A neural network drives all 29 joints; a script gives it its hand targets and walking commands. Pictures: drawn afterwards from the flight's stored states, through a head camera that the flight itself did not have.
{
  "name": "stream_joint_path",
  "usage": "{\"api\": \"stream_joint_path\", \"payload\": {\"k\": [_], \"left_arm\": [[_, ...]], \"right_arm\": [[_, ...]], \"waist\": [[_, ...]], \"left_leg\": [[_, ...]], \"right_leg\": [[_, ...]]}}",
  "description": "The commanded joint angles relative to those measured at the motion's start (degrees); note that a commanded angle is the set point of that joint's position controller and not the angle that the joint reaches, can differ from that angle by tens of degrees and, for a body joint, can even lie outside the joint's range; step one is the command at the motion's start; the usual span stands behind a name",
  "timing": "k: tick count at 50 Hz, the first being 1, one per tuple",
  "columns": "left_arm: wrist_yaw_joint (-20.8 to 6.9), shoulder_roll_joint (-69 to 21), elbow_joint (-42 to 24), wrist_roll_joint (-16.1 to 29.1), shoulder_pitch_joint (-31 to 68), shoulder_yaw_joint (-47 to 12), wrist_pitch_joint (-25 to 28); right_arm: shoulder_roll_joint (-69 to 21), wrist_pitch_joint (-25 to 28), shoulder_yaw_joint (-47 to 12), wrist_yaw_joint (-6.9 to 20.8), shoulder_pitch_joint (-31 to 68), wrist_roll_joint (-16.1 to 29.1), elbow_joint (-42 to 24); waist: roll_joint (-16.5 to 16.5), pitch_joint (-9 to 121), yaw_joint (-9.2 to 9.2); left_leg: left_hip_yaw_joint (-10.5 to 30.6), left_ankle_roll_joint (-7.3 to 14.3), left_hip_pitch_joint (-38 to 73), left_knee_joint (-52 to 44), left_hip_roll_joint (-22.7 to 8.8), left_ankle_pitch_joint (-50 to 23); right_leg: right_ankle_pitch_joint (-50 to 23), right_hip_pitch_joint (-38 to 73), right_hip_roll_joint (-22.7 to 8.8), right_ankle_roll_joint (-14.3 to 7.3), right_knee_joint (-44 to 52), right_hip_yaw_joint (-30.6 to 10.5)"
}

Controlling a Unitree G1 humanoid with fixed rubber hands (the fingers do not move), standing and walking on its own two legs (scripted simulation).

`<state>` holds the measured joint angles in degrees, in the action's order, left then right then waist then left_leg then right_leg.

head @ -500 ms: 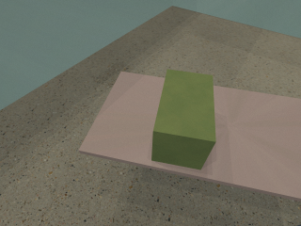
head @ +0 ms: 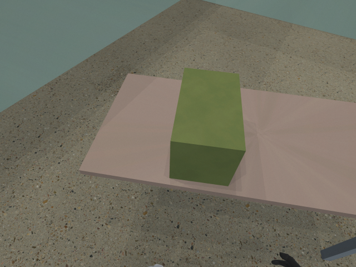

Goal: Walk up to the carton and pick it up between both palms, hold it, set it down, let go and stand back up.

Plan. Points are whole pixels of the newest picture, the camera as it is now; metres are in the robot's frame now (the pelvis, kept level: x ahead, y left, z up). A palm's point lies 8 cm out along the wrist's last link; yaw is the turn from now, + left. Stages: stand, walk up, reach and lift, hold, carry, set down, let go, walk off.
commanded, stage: reach and lift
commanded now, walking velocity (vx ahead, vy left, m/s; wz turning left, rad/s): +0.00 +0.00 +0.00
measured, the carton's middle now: (205, 124) +0.54 -0.02 -0.03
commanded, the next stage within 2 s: none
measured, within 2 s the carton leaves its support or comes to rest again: neither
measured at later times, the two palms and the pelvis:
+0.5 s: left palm out of the picture +0.14 +0.24 -0.08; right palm out of the picture +0.14 -0.23 -0.06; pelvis -0.05 -0.03 +0.02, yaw -6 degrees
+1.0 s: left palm (91, 244) +0.18 +0.22 -0.05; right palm out of the picture +0.16 -0.22 -0.03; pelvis -0.02 +0.00 +0.03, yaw -7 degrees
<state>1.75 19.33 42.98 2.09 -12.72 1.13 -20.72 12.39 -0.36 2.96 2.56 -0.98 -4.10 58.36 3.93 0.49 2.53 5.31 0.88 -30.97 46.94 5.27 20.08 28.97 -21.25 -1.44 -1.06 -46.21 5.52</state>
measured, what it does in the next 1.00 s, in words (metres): stands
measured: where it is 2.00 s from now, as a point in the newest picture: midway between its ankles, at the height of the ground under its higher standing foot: outside the picture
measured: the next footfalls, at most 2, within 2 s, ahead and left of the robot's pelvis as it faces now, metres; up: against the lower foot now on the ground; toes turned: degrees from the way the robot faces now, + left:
none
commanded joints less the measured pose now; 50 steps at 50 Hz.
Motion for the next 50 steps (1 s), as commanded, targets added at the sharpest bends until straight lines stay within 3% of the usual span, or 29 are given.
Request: {"api": "stream_joint_path", "payload": {"k": [1,3,4,8,10,13,16,17,20,22,26,31,35,39,43,50], "left_arm": [[0.95,-0.18,-16.43,0.21,14.16,2.12,-11.93],[0.61,-1.20,-17.18,-1.54,6.73,5.32,-13.38],[0.18,-1.59,-16.48,-2.63,2.87,6.86,-13.56],[-1.08,-0.67,-12.50,-7.02,0.35,11.16,-11.23],[-1.21,0.64,-11.66,-7.94,4.91,12.90,-8.52],[-1.24,3.43,-12.20,-7.86,11.29,14.32,-3.95],[-1.66,5.41,-14.20,-5.47,17.78,14.20,0.10],[-1.96,5.72,-14.14,-4.51,19.04,13.66,0.84],[-2.56,6.06,-15.54,-2.60,19.62,11.78,1.57],[-3.05,6.29,-15.58,-1.38,18.39,10.27,1.57],[-3.78,4.88,-14.33,-0.20,13.21,8.02,2.33],[-3.26,3.49,-14.85,0.65,10.53,6.78,7.06],[-2.38,2.73,-14.03,1.22,12.15,5.66,11.68],[-1.10,1.59,-14.72,2.25,14.25,3.68,13.91],[0.09,0.08,-14.92,2.47,14.00,2.29,15.08],[0.10,-1.57,-13.73,1.36,13.03,2.27,18.32]], "right_arm": [[11.64,-1.50,-0.41,4.36,10.25,2.32,-0.36],[13.06,-0.04,-2.57,3.68,4.73,5.60,0.68],[14.55,0.75,-3.26,2.99,2.96,6.38,0.84],[11.86,2.92,-5.99,0.20,6.56,7.37,-5.79],[8.54,3.97,-6.66,-0.58,9.13,6.18,-10.16],[3.16,5.07,-6.74,-1.55,9.83,3.92,-17.84],[-0.18,4.94,-5.55,-3.12,9.25,1.79,-24.92],[-1.09,4.64,-5.11,-3.77,8.61,1.41,-26.00],[-1.58,3.65,-3.90,-5.65,5.52,1.35,-26.01],[-1.57,3.21,-3.39,-6.86,3.62,2.06,-23.90],[-0.73,4.41,-2.39,-7.60,1.59,2.13,-20.99],[0.12,8.46,-1.30,-6.22,1.50,2.34,-18.76],[-0.42,11.04,-1.00,-4.47,3.36,2.38,-18.27],[-0.23,12.26,0.13,-3.06,4.85,3.16,-18.12],[0.43,13.23,0.55,-2.14,5.38,4.19,-18.15],[2.23,15.17,0.76,-1.77,5.91,5.30,-16.73]], "waist": [[-13.35,13.21,-2.71],[-13.31,14.30,-2.56],[-11.71,14.18,-2.55],[-3.42,6.28,1.04],[-2.15,5.23,3.15],[0.05,5.21,4.55],[2.48,6.89,3.96],[2.51,7.15,3.70],[-1.02,8.02,1.96],[-2.46,7.55,0.34],[-3.16,4.46,-0.59],[-4.46,6.99,0.10],[-4.37,6.30,1.14],[-5.29,6.23,0.89],[-7.37,7.09,1.19],[-6.78,6.78,1.07]], "left_leg": [[1.71,-5.79,18.87,-7.05,-10.34,-25.79],[0.31,-6.71,26.29,-8.41,-9.60,-33.71],[-0.71,-6.99,29.81,-9.64,-8.72,-35.59],[-6.31,-4.25,24.36,-14.26,-4.69,-22.82],[-8.36,-2.57,18.98,-14.83,-3.83,-18.45],[-10.03,-0.89,12.40,-14.06,-4.40,-10.50],[-10.84,0.41,8.66,-12.93,-5.47,-5.86],[-10.62,0.58,7.93,-11.68,-5.94,-5.03],[-10.80,-0.04,9.58,-12.09,-6.45,-4.73],[-10.64,-0.32,13.23,-13.07,-6.35,-6.31],[-10.41,-0.66,19.59,-15.96,-5.51,-11.24],[-9.20,-1.43,26.60,-18.80,-5.27,-19.36],[-8.38,-1.34,27.14,-19.86,-5.21,-17.09],[-7.32,-1.41,28.90,-20.51,-6.00,-12.93],[-6.64,-2.01,29.68,-21.24,-6.30,-12.76],[-6.23,-2.63,32.94,-21.46,-5.82,-19.17]], "right_leg": [[-10.08,-16.32,0.50,-1.89,-2.19,3.94],[-16.18,-10.34,2.18,-1.98,3.45,2.76],[-20.07,-7.41,2.51,-1.91,6.92,2.46],[-25.79,2.30,1.85,0.48,15.43,-0.12],[-27.41,4.42,0.38,2.47,16.19,-2.65],[-21.78,4.85,-2.56,4.22,17.90,-7.57],[-15.79,3.49,-5.41,4.89,19.30,-12.12],[-13.79,2.55,-6.44,4.97,19.57,-13.90],[-13.69,1.87,-6.69,4.50,19.55,-13.57],[-13.99,0.43,-5.98,4.06,19.80,-11.84],[-15.46,-0.93,-3.35,3.87,21.37,-7.40],[-17.02,-0.28,0.17,2.45,22.85,-3.16],[-11.43,-1.89,0.72,1.56,24.93,-3.04],[-6.48,-5.02,0.72,0.23,25.75,-3.17],[-6.89,-4.48,1.12,-0.38,25.62,-2.91],[-11.21,-3.61,2.09,-0.64,26.96,-2.66]]}}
